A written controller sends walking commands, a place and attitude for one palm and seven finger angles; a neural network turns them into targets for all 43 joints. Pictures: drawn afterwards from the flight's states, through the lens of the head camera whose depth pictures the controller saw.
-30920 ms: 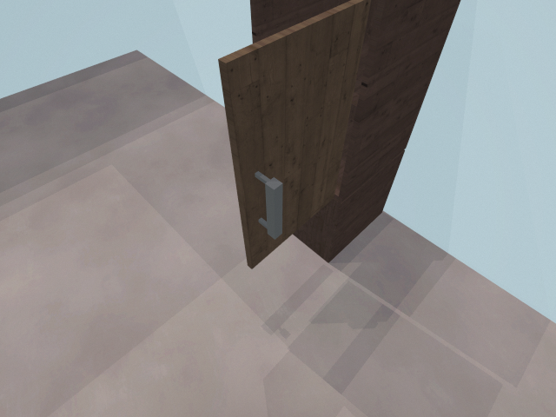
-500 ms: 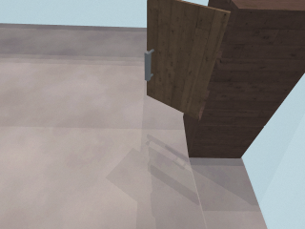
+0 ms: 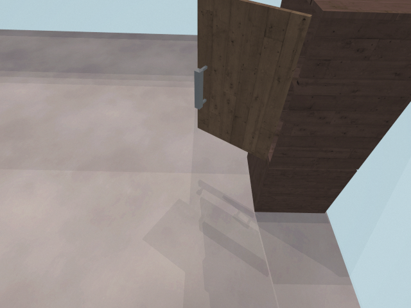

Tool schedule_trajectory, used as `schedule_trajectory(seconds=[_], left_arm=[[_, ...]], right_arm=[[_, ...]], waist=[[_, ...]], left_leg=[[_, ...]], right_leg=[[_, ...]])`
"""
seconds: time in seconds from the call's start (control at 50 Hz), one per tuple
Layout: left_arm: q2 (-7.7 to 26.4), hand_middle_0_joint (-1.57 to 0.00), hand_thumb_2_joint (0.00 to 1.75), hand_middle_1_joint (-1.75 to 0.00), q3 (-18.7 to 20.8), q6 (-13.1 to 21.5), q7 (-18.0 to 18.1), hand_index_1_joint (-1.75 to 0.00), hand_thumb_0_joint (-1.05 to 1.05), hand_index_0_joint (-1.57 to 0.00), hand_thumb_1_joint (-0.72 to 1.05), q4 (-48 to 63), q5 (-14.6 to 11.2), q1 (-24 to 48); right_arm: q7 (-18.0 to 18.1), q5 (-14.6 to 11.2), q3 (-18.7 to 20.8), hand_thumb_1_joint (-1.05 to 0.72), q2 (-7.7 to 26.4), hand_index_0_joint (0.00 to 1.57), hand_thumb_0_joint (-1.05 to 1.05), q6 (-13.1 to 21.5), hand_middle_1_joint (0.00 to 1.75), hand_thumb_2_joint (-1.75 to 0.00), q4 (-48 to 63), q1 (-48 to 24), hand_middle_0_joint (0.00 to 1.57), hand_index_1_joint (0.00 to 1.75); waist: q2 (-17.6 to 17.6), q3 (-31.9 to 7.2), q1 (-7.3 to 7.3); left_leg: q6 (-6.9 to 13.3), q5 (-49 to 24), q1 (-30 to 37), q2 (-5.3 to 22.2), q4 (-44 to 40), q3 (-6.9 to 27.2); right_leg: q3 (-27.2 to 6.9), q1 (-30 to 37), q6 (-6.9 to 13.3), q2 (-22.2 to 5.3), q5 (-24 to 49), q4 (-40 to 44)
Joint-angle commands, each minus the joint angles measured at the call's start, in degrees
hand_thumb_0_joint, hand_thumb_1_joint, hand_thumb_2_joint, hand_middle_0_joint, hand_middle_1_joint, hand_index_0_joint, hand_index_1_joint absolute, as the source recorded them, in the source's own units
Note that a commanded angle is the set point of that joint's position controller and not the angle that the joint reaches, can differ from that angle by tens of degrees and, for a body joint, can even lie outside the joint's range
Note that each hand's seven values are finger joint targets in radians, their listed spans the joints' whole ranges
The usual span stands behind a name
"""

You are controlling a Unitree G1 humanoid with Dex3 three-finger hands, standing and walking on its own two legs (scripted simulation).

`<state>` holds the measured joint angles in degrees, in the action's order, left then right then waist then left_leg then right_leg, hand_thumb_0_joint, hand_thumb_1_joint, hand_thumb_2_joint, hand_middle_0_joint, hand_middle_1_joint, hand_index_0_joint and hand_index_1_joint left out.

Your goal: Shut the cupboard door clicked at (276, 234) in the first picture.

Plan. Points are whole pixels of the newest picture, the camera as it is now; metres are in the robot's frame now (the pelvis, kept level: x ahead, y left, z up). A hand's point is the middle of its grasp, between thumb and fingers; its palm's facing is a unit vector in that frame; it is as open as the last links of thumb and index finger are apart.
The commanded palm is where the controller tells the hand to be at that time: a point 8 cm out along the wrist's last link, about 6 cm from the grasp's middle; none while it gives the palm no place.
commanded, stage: walk to a spot facing it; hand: left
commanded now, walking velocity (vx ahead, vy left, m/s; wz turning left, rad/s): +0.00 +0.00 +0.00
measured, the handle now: (201, 87) +0.93 +0.06 -0.09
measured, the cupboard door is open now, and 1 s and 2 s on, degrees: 56 56 56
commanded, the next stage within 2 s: none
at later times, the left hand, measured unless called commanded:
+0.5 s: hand out of the picture +0.00 +0.23 -0.20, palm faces +0.23 -0.94 -0.24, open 7.4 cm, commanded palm none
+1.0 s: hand out of the picture -0.03 +0.17 -0.16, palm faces +0.50 -0.81 -0.31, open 7.4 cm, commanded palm none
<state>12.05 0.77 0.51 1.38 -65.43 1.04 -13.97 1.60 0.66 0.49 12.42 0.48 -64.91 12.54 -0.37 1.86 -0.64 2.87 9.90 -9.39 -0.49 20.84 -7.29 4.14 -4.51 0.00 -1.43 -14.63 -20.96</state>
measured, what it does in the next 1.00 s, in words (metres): steps on the spot, turning left: right foot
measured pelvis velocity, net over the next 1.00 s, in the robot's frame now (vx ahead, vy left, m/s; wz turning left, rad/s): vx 0.01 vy -0.05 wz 0.57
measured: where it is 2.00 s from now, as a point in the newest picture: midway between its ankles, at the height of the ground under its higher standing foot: outside the picture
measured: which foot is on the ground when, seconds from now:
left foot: down 0.00-0.82, up 0.84-1.00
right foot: down 0.00-0.40, up 0.42-0.82, down 0.84-1.00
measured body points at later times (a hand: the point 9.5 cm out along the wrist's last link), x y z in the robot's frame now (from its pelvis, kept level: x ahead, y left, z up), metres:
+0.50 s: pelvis +0.00 +0.02 -0.03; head +0.04 +0.04 +0.42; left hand -0.01 +0.28 -0.18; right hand +0.08 -0.22 -0.17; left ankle +0.02 +0.10 -0.75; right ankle -0.03 -0.13 -0.69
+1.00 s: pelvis +0.01 -0.05 -0.01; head +0.06 -0.04 +0.44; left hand -0.06 +0.21 -0.14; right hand +0.22 -0.24 -0.16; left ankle -0.06 +0.07 -0.67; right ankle +0.06 -0.15 -0.75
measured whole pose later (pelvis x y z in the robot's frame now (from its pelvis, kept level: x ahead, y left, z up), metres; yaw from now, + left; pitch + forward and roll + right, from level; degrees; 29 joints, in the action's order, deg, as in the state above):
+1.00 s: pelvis +0.01 -0.05 -0.01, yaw +33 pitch +0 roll +2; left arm 11.7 2.8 -1.2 1.9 -50.8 1.8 -12.0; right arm -1.2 1.2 5.8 15.6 -4.3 -51.9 10.5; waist 0.7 5.7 -2.3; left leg -3.0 24.9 -29.6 -1.8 61.3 0.2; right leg 4.4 -12.8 -0.1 -5.0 -18.2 -31.1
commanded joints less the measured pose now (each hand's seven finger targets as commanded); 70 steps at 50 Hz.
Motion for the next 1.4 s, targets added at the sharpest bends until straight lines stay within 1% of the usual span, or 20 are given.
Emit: schedule_trajectory(seconds=[0.0,0.2,0.3,0.34,0.36,0.38,0.42,0.48,0.76,0.78,0.8,0.82,0.92,1.04,1.12,1.14,1.16,1.18,1.24,1.38], left_arm=[[8.36,-0.2,0.9,-0.3,1.16,0.67,0.26,-0.3,0.0,-0.2,0.9,1.9,-0.1,-1.84],[8.98,-0.2,0.9,-0.3,3.73,-1.36,1.05,-0.3,0.0,-0.2,0.9,7.0,0.08,-3.35],[10.74,-0.2,0.9,-0.3,5.11,-1.06,1.43,-0.3,0.0,-0.2,0.9,11.22,1.07,0.05],[11.28,-0.2,0.9,-0.3,5.35,-1.14,1.04,-0.3,0.0,-0.2,0.9,12.45,0.66,1.28],[10.26,-0.2,0.9,-0.3,5.29,-1.43,0.75,-0.3,0.0,-0.2,0.9,13.12,0.25,0.96],[6.56,-0.2,0.9,-0.3,4.66,-1.79,0.56,-0.3,0.0,-0.2,0.9,15.07,-0.47,-0.56],[6.44,-0.2,0.9,-0.3,4.6,-2.94,1.08,-0.3,0.0,-0.2,0.9,16.89,0.33,5.04],[6.4,-0.2,0.9,-0.3,4.86,-2.23,0.02,-0.3,0.0,-0.2,0.9,16.22,0.59,4.76],[7.73,-0.2,0.9,-0.3,4.63,-1.81,0.27,-0.3,0.0,-0.2,0.9,17.6,0.12,-2.84],[9.86,-0.2,0.9,-0.3,5.3,-1.35,0.56,-0.3,0.0,-0.2,0.9,17.29,0.37,-4.93],[15.04,-0.2,0.9,-0.3,6.22,-0.96,1.0,-0.3,0.0,-0.2,0.9,18.13,1.27,-4.52],[15.63,-0.2,0.9,-0.3,5.54,-1.24,1.05,-0.3,0.0,-0.2,0.9,19.54,1.1,0.42],[9.96,-0.2,0.9,-0.3,4.55,0.02,1.1,-0.3,0.0,-0.2,0.9,19.97,0.75,3.58],[13.09,-0.2,0.9,-0.3,5.76,-0.38,0.84,-0.3,0.0,-0.2,0.9,17.67,0.98,-4.55],[13.1,-0.2,0.9,-0.3,6.1,-0.63,0.39,-0.3,0.0,-0.2,0.9,17.48,0.52,-4.29],[12.27,-0.2,0.9,-0.3,5.89,-0.79,0.05,-0.3,0.0,-0.2,0.9,17.93,0.11,-3.99],[8.82,-0.2,0.9,-0.3,5.19,-0.88,-0.66,-0.3,0.0,-0.2,0.9,19.7,0.0,-3.58],[7.17,-0.2,0.9,-0.3,3.93,-0.9,-0.85,-0.3,0.0,-0.2,0.9,23.36,0.58,2.58],[8.09,-0.2,0.9,-0.3,4.73,-0.76,-1.52,-0.3,0.0,-0.2,0.9,22.47,0.54,8.27],[6.79,-0.2,0.9,-0.3,4.45,-0.34,-3.17,-0.3,0.0,-0.2,0.9,20.25,0.56,3.53]], right_arm=[[0.3,0.12,1.22,-0.9,8.7,0.2,0.0,0.67,0.3,-0.9,2.01,1.25,0.2,0.3],[-0.7,0.44,2.13,-0.9,5.47,0.2,0.0,-1.88,0.3,-0.9,6.92,1.48,0.2,0.3],[-1.66,0.42,3.47,-0.9,3.52,0.2,0.0,-2.78,0.3,-0.9,11.65,-1.25,0.2,0.3],[-2.09,0.44,3.34,-0.9,3.43,0.2,0.0,-2.69,0.3,-0.9,11.64,2.15,0.2,0.3],[-2.17,0.69,3.95,-0.9,5.98,0.2,0.0,-2.18,0.3,-0.9,11.33,6.31,0.2,0.3],[-1.64,1.32,5.07,-0.9,11.75,0.2,0.0,-1.79,0.3,-0.9,11.14,9.68,0.2,0.3],[-0.65,1.33,5.73,-0.9,13.27,0.2,0.0,-2.13,0.3,-0.9,10.44,10.82,0.2,0.3],[-0.06,1.31,4.72,-0.9,10.58,0.2,0.0,-1.32,0.3,-0.9,12.87,4.11,0.2,0.3],[-1.18,0.89,6.47,-0.9,11.8,0.2,0.0,-2.87,0.3,-0.9,16.47,-1.8,0.2,0.3],[-1.45,0.43,6.44,-0.9,9.25,0.2,0.0,-3.05,0.3,-0.9,17.08,-2.16,0.2,0.3],[-1.75,0.07,6.08,-0.9,6.02,0.2,0.0,-3.06,0.3,-0.9,18.1,-1.3,0.2,0.3],[-2.04,0.94,6.44,-0.9,7.08,0.2,0.0,-3.03,0.3,-0.9,18.36,-1.72,0.2,0.3],[-3.2,0.49,5.32,-0.9,5.41,0.2,0.0,-3.62,0.3,-0.9,17.5,-1.63,0.2,0.3],[-3.42,0.1,3.91,-0.9,4.02,0.2,0.0,-3.34,0.3,-0.9,19.27,-7.89,0.2,0.3],[-3.16,0.26,3.94,-0.9,5.67,0.2,0.0,-2.59,0.3,-0.9,18.4,-3.9,0.2,0.3],[-3.18,0.52,4.55,-0.9,8.47,0.2,0.0,-2.0,0.3,-0.9,17.22,0.41,0.2,0.3],[-2.94,1.15,6.34,-0.9,15.46,0.2,0.0,-1.79,0.3,-0.9,16.67,4.11,0.2,0.3],[-2.43,1.14,7.05,-0.9,18.63,0.2,0.0,-1.88,0.3,-0.9,15.31,9.54,0.2,0.3],[-1.13,1.26,5.55,-0.9,13.5,0.2,0.0,-0.9,0.3,-0.9,16.0,5.02,0.2,0.3],[-1.42,1.3,5.36,-0.9,13.27,0.2,0.0,-0.12,0.3,-0.9,16.5,-0.07,0.2,0.3]], waist=[[0.98,1.02,0.02],[-2.92,-0.13,1.02],[-7.77,2.83,0.59],[-5.18,1.03,-1.23],[3.4,-1.67,-3.01],[21.37,-2.95,-3.53],[12.49,-3.47,-4.49],[3.99,-1.24,-1.37],[9.15,-5.54,2.11],[3.17,-5.7,2.97],[-11.24,-3.86,2.93],[-11.31,-0.9,1.91],[-10.03,-0.37,-1.05],[-12.55,-2.39,3.15],[-11.22,-4.56,0.85],[-4.61,-7.27,-1.71],[12.98,-9.67,-3.75],[16.58,-7.7,-7.29],[13.44,0.55,-4.78],[10.2,1.5,-0.61]], left_leg=[[-0.34,-6.93,3.15,7.9,-4.35,9.2],[-1.56,-7.71,-10.44,4.23,9.34,9.55],[-3.78,19.78,-16.72,4.8,27.76,5.6],[-3.63,9.23,-9.47,3.97,16.01,3.15],[-1.14,-9.03,-1.0,6.4,7.75,9.42],[6.22,-30.37,4.7,18.83,1.7,30.1],[7.85,-4.79,-1.15,21.0,-5.22,36.87],[5.68,2.81,-4.33,16.11,-6.03,31.07],[3.03,2.65,-12.42,6.05,0.33,29.75],[-0.06,8.7,-18.77,2.14,5.19,26.13],[-4.43,18.06,-27.6,-5.27,19.8,15.88],[-4.86,22.28,-26.2,-5.01,36.16,11.86],[-6.15,15.22,-23.45,0.67,43.82,8.19],[-5.52,16.79,-17.42,0.02,25.6,2.64],[-3.78,8.57,-4.57,-0.57,9.49,1.41],[-2.19,3.21,6.29,2.14,2.97,5.27],[4.32,-1.32,17.21,16.56,1.12,25.42],[11.27,-1.35,17.09,24.91,-2.47,36.09],[8.98,12.41,5.03,17.61,-5.23,30.77],[6.35,19.82,-6.26,10.69,-6.26,23.88]], right_leg=[[-6.0,-4.43,2.24,-5.68,7.04,5.16],[-3.56,-1.55,4.57,-12.3,7.91,-2.5],[-3.27,-3.61,11.02,-23.69,23.88,-3.14],[2.65,-5.41,6.26,-19.81,24.12,-11.13],[6.41,-11.86,1.38,-14.8,16.99,-21.45],[7.74,-22.97,-3.67,-5.17,-13.09,-34.81],[-4.32,-26.2,-1.61,-3.37,-20.5,-46.03],[-6.39,-28.41,-2.73,-4.05,-8.39,-45.59],[-3.44,-4.78,-2.32,2.51,-2.7,-7.49],[-7.73,1.54,-0.55,-2.55,-4.22,1.08],[-25.73,2.79,5.34,-17.7,-13.76,9.13],[-28.62,-6.86,10.06,-26.17,-12.19,11.11],[-7.4,-4.68,7.97,-16.49,24.26,-1.09],[-3.4,2.84,6.72,-17.61,35.84,-5.65],[-0.03,-1.67,3.06,-17.26,27.22,-11.31],[3.06,-9.07,0.45,-15.48,16.88,-19.32],[7.11,-25.84,-3.5,-7.26,-12.08,-32.0],[2.82,-35.77,-3.49,-4.8,-25.31,-39.87],[-4.06,-36.95,-2.91,-6.38,-13.11,-43.48],[0.65,-21.09,-3.71,-2.0,-5.37,-22.63]])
